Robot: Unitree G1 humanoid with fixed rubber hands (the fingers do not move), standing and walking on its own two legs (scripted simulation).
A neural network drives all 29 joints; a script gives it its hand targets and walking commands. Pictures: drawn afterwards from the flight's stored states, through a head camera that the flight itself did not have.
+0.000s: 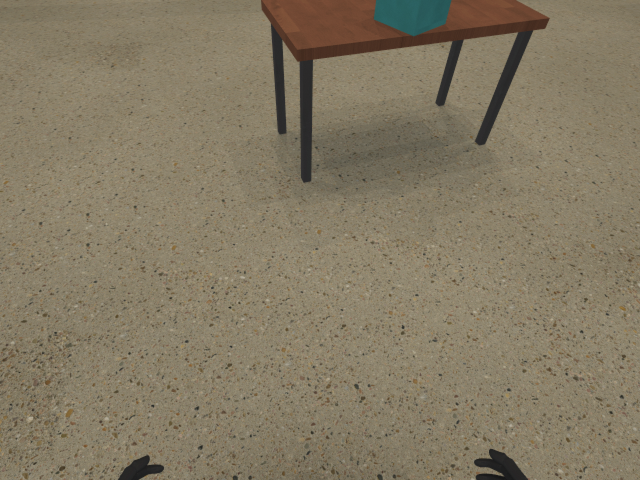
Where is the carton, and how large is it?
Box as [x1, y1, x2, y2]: [374, 0, 450, 35]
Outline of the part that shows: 374,19 409,34 415,35 443,24 446,19 450,0 376,0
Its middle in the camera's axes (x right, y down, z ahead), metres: +0.37 -0.99 +1.46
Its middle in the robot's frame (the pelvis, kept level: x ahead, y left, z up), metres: +1.74 -0.40 +0.01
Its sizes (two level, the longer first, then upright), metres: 0.210 0.200 0.250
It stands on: a table, 0.65 m high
